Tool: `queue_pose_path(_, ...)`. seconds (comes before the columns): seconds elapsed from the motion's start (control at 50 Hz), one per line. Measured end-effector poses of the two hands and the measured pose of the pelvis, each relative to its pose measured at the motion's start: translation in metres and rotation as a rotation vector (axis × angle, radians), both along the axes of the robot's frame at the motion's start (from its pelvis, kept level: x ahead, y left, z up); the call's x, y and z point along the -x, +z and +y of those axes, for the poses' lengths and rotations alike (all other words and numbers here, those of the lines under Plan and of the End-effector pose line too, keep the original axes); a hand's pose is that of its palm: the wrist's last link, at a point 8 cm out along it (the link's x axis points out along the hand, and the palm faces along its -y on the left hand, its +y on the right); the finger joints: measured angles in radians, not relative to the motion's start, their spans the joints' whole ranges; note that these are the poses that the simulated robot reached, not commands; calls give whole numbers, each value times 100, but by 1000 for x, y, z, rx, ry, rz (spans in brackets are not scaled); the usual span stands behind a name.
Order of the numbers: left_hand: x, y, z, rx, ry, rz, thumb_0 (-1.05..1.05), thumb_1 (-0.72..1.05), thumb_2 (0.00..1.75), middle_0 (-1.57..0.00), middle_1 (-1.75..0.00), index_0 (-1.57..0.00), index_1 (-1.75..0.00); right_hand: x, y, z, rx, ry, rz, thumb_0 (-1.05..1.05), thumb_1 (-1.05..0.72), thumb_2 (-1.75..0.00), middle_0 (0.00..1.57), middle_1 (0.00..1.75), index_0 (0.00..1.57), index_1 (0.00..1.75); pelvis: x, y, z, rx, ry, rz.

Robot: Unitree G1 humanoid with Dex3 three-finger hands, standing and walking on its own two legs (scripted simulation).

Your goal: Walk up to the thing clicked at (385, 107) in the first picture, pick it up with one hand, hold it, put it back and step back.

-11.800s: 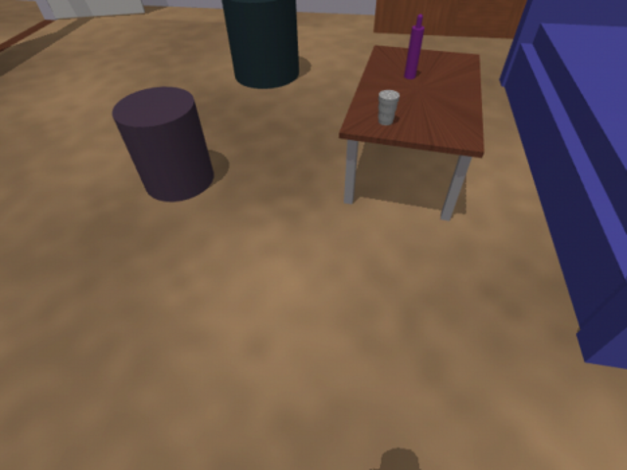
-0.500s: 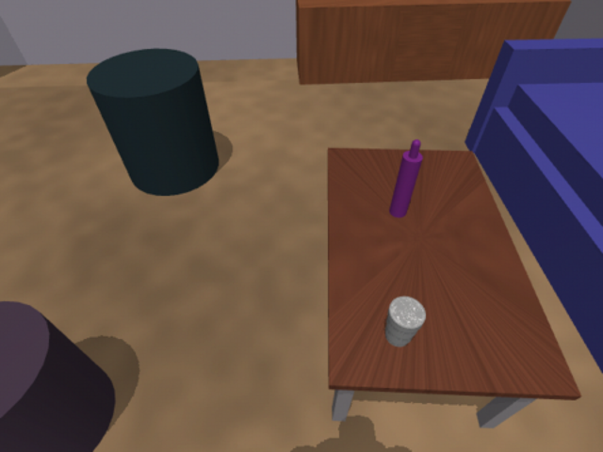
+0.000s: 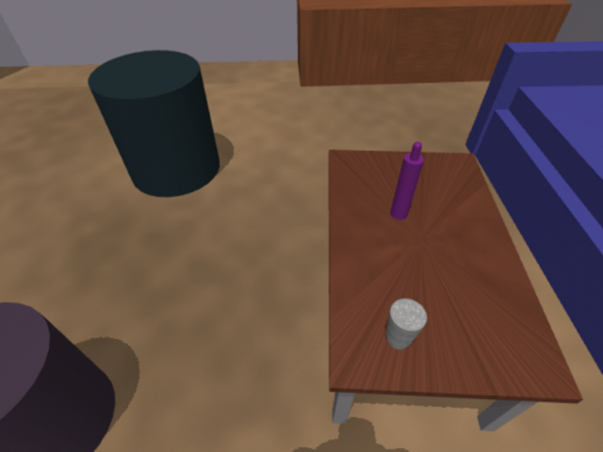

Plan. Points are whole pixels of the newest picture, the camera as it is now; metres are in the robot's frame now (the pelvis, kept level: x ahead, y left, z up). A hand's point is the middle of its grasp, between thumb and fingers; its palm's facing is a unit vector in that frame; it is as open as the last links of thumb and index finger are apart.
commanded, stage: stand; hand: right
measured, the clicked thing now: (403, 326) +0.47 -0.21 -0.32
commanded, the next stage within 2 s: go down in 0.60 s
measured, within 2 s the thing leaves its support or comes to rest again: neither
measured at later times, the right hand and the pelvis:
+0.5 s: hand out of the picture +0.06 -0.25 -0.16, palm faces -0.03 +0.94 -0.34, open 7.4 cm; pelvis +0.00 +0.00 +0.00, yaw +0 degrees
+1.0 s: hand out of the picture +0.15 -0.26 -0.15, palm faces +0.03 +0.94 -0.34, open 12.2 cm; pelvis -0.01 +0.00 -0.01, yaw -1 degrees
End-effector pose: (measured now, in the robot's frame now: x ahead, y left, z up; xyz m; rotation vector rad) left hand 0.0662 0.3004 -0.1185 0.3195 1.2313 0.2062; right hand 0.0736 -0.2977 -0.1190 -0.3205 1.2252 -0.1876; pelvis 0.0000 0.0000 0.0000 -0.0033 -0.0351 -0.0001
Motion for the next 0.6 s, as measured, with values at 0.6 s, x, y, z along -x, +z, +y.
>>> queue_pose_path(0.6,12,-1,1,-1,4,18,0,90,90,-20,-30,-20,-30,15,-2,1,-3,-8,25,1,-90,-89,20,30,20,30,4,0,1,0,0,-2)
